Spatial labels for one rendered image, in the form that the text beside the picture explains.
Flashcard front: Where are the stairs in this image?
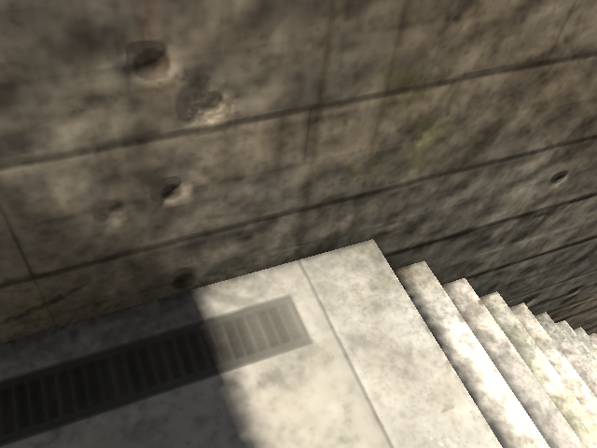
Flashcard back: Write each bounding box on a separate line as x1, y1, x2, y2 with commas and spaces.
393, 261, 597, 448

